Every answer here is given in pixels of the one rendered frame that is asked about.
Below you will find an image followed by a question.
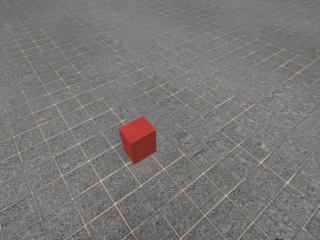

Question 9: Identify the carton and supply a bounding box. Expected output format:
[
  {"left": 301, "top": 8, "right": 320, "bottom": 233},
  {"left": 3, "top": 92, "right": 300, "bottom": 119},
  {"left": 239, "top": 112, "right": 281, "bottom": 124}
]
[{"left": 119, "top": 116, "right": 157, "bottom": 165}]

